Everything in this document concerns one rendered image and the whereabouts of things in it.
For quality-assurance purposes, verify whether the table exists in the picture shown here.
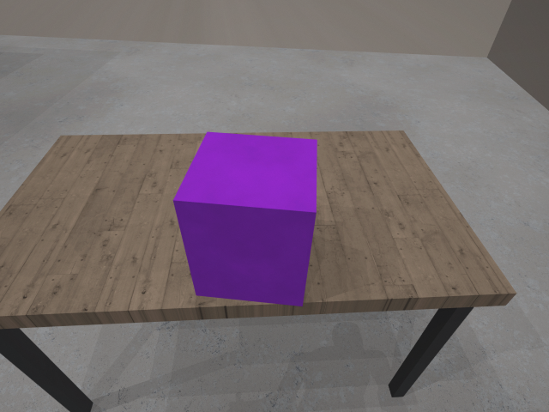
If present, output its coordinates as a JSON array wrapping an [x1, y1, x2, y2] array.
[[0, 130, 516, 412]]

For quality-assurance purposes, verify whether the carton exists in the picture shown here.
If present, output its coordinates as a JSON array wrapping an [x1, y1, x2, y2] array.
[[173, 132, 317, 306]]

